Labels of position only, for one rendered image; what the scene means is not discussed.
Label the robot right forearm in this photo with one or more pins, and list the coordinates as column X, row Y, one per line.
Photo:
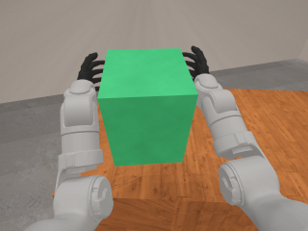
column 231, row 138

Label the robot left upper arm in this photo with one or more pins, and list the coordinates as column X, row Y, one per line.
column 80, row 204

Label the carton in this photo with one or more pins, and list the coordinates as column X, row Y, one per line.
column 147, row 100

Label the left robot hand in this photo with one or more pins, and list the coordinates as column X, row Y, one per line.
column 87, row 71

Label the robot left forearm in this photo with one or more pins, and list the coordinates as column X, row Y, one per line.
column 79, row 132

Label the pedestal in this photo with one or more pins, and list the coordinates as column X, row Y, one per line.
column 186, row 196

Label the robot right upper arm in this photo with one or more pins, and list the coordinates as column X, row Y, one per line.
column 251, row 184

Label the right robot hand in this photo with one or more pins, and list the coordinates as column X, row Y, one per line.
column 200, row 63

